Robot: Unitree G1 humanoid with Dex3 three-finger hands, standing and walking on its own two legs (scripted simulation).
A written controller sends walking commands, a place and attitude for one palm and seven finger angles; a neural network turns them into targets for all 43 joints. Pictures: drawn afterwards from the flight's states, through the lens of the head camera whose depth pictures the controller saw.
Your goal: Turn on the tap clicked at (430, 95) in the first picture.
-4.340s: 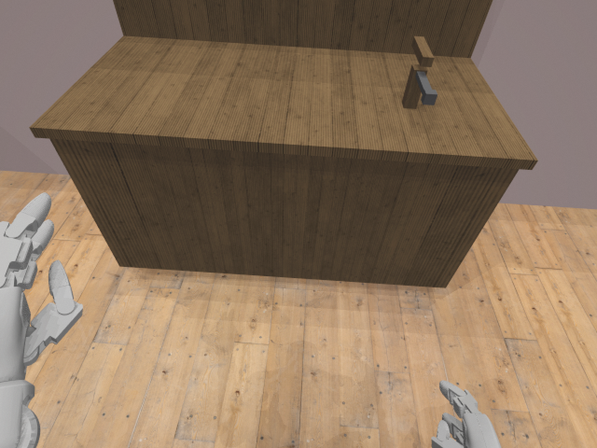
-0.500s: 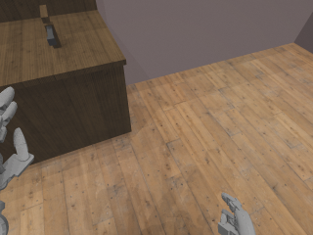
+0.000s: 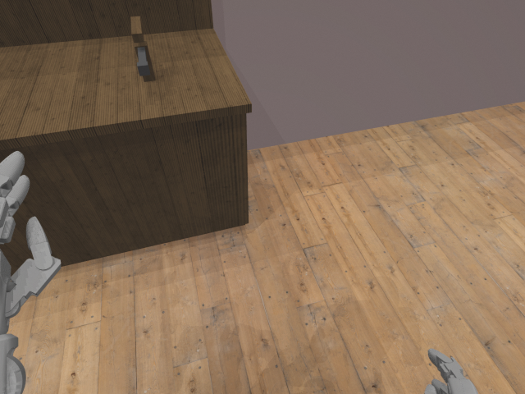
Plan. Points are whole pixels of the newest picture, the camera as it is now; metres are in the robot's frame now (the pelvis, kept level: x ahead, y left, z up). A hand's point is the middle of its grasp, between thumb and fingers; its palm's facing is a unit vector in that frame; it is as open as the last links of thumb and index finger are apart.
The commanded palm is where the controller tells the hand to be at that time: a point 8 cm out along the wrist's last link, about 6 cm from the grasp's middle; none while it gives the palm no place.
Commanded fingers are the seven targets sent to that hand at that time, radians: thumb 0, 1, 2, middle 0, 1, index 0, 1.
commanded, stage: take the last steps up to it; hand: left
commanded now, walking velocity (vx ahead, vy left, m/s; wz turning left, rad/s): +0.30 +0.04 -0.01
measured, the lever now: (143, 68) +0.87 +0.40 +0.06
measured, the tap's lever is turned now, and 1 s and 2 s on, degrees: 0 0 0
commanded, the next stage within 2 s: come to a stop and stand still in 1.94 s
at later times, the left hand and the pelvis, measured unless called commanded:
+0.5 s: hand (89, 215) +0.28 +0.24 +0.17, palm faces +0.41 -0.81 -0.42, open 7.4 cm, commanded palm +0.22 +0.28 +0.18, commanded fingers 0.00 0.90 0.90 -0.20 -0.30 -0.20 -0.30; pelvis +0.06 +0.00 +0.00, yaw +1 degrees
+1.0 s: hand (127, 149) +0.40 +0.24 +0.17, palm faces +0.40 -0.78 -0.49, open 7.4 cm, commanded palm +0.34 +0.28 +0.18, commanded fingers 0.00 0.90 0.90 -0.20 -0.30 -0.20 -0.30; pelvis +0.18 +0.00 -0.01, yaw +0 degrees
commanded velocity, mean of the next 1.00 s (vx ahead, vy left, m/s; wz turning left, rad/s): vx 0.30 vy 0.04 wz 0.01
